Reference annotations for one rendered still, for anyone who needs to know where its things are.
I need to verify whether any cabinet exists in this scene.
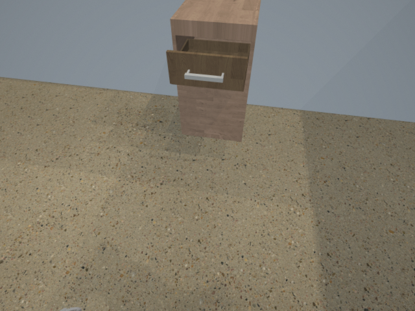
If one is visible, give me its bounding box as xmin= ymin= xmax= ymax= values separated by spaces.
xmin=170 ymin=0 xmax=261 ymax=142

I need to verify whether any handle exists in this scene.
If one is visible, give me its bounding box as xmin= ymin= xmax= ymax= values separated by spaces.
xmin=184 ymin=69 xmax=224 ymax=83

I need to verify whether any drawer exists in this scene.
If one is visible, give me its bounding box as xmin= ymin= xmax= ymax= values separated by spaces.
xmin=166 ymin=39 xmax=251 ymax=92

